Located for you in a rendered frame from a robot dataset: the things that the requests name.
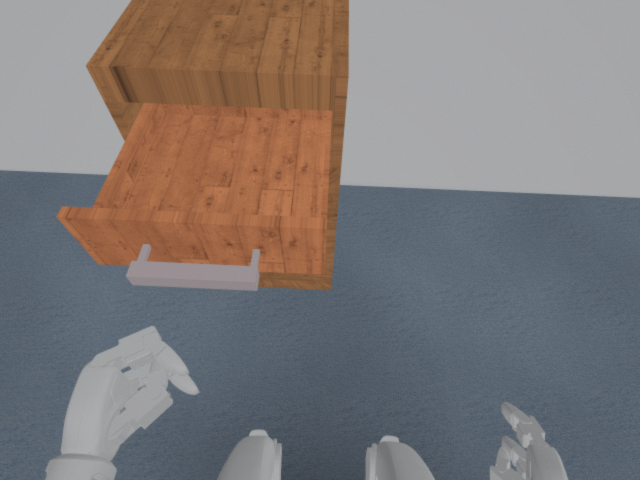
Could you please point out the robot right thigh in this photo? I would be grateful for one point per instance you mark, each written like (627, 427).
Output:
(395, 461)

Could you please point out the handle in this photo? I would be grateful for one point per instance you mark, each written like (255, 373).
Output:
(191, 275)

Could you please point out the robot left forearm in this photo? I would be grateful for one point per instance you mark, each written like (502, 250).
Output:
(80, 467)

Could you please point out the robot left hand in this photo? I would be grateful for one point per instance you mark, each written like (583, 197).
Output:
(93, 424)

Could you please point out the robot right shin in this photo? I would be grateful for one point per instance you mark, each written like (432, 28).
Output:
(389, 438)

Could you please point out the robot right hand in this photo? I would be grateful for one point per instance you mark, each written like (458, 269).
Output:
(539, 462)

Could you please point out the cabinet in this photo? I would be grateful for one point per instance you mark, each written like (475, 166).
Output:
(284, 54)

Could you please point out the drawer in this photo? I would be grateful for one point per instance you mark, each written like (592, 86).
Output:
(208, 184)

